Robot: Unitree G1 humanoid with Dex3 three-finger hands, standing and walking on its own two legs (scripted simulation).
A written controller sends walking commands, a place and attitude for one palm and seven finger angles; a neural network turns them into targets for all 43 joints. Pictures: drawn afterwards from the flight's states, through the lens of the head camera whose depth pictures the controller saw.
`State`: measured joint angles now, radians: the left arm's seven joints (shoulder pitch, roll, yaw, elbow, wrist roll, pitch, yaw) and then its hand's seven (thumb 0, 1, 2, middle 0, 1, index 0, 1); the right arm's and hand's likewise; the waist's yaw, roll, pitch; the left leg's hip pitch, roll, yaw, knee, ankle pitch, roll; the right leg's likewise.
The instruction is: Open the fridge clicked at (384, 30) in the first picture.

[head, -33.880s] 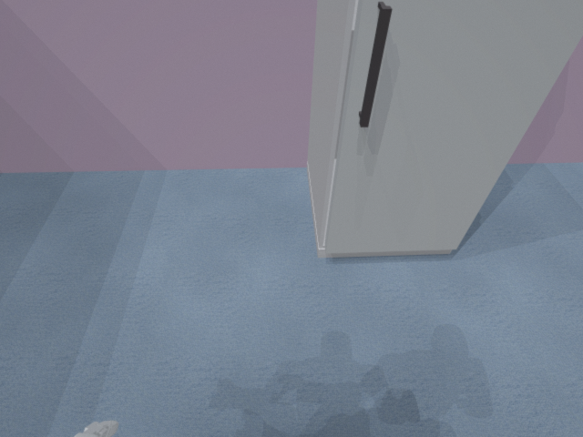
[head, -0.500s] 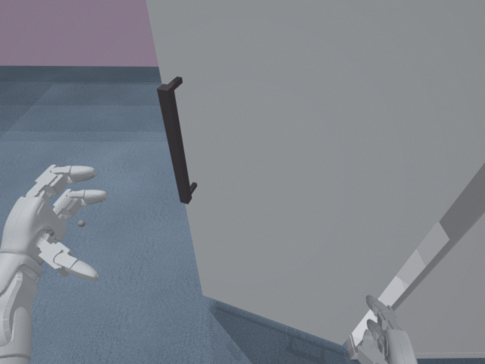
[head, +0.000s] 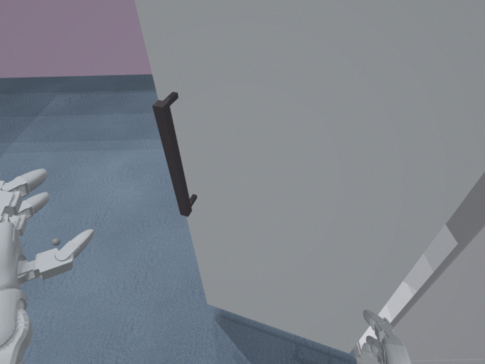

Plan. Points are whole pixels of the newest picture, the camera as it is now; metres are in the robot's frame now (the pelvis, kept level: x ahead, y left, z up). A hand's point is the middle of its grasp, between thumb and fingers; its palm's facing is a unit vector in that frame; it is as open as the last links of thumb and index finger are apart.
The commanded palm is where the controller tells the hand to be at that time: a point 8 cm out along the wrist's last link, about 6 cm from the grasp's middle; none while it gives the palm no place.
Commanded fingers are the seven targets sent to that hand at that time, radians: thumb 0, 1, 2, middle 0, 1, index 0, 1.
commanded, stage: draw the hand back to the body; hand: left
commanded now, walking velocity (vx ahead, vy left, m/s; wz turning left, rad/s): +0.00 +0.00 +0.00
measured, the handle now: (180, 161) +0.46 +0.19 +0.09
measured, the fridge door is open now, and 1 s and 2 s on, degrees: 70 70 70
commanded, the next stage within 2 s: step back with the hand held close in 0.58 s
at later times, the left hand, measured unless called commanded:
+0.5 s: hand (55, 256) +0.19 +0.27 +0.16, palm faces +0.51 -0.78 -0.37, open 7.5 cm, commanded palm +0.14 +0.30 +0.18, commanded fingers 0.00 0.90 0.90 -0.20 -0.30 -0.20 -0.30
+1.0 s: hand (55, 266) +0.18 +0.27 +0.15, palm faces +0.35 -0.81 -0.47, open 7.4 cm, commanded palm +0.11 +0.31 +0.18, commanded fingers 0.00 0.90 0.90 -0.20 -0.30 -0.20 -0.30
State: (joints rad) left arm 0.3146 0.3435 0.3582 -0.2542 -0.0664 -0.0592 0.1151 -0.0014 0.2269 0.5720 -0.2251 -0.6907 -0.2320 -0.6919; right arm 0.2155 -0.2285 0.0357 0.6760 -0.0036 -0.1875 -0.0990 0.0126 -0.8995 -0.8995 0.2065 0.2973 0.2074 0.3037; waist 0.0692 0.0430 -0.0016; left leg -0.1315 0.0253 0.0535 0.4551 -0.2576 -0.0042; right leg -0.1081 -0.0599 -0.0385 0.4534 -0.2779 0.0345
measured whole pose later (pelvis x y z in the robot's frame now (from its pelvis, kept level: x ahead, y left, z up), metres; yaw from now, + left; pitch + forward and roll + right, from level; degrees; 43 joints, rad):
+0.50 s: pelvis +0.00 -0.01 +0.00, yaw +0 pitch -5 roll +0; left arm 0.41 0.33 0.37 -0.34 -0.07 -0.05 0.10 0.01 0.87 0.89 -0.21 -0.31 -0.21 -0.31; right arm 0.20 -0.22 0.03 0.66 -0.01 -0.15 -0.11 0.01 -0.90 -0.90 0.21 0.30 0.21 0.30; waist 0.08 0.05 0.02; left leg -0.10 0.04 0.04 0.42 -0.24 -0.02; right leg -0.07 -0.04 -0.05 0.42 -0.27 0.02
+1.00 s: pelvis -0.03 +0.01 +0.00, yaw -1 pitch -1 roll -1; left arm 0.53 0.40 0.38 -0.48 -0.06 -0.14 0.11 0.02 0.89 0.90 -0.21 -0.30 -0.21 -0.30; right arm 0.16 -0.22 0.01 0.56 0.00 -0.02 -0.09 0.01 -0.90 -0.90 0.21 0.30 0.21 0.30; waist 0.01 0.01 0.05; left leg -0.26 0.03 0.06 0.49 -0.22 0.01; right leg -0.22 -0.06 -0.03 0.44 -0.21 0.05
